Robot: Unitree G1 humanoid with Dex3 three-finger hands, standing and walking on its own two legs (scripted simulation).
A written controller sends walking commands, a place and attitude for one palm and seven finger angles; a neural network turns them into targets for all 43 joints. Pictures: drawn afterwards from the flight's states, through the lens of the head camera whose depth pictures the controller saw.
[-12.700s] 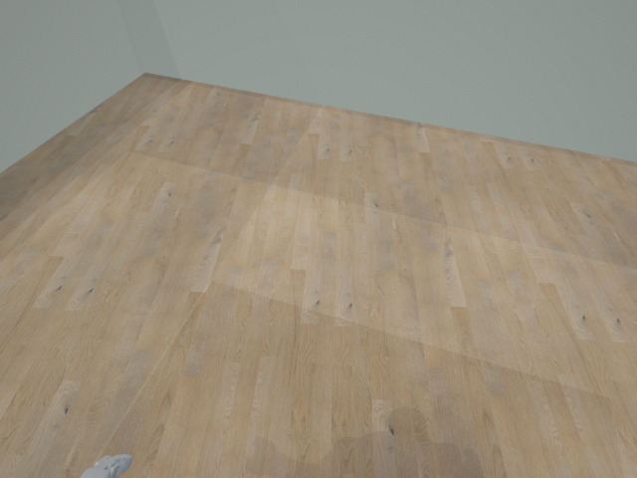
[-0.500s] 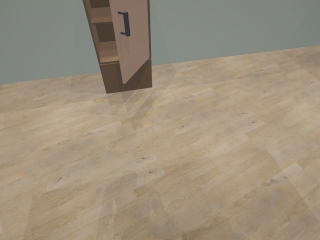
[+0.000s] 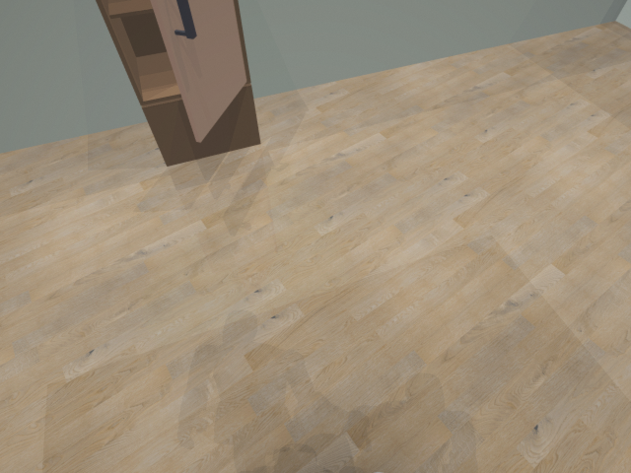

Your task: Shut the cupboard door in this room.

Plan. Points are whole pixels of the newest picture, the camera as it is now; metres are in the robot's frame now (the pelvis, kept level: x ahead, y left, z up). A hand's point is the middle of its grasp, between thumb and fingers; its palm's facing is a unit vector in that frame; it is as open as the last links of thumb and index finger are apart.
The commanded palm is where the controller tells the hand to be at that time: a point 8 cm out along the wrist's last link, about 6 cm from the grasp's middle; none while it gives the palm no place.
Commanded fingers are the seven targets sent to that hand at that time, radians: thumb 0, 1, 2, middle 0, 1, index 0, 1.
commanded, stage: walk around to get in front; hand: left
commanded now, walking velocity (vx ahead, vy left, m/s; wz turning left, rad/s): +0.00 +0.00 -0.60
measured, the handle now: (178, 11) +1.19 +0.48 +0.02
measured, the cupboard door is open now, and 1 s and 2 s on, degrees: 53 53 53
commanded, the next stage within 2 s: none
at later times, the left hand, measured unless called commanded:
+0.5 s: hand out of the picture +0.08 +0.17 -0.14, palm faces -0.14 -0.96 -0.26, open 7.3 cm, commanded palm none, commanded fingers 0.00 0.90 0.90 -0.20 -0.30 -0.20 -0.30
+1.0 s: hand (220, 358) +0.30 +0.19 -0.16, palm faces -0.46 -0.86 -0.20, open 7.3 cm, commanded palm none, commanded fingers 0.00 0.90 0.90 -0.20 -0.30 -0.20 -0.30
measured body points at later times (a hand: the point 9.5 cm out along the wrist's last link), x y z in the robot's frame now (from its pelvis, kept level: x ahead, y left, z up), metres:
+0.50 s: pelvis +0.01 -0.02 +0.02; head +0.05 -0.05 +0.46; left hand +0.09 +0.22 -0.12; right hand +0.08 -0.30 -0.13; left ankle +0.01 +0.16 -0.65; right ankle +0.01 -0.09 -0.73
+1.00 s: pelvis +0.13 +0.03 +0.01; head +0.17 +0.05 +0.46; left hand +0.32 +0.24 -0.14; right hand -0.02 -0.16 -0.12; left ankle +0.07 +0.14 -0.73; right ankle +0.07 -0.12 -0.60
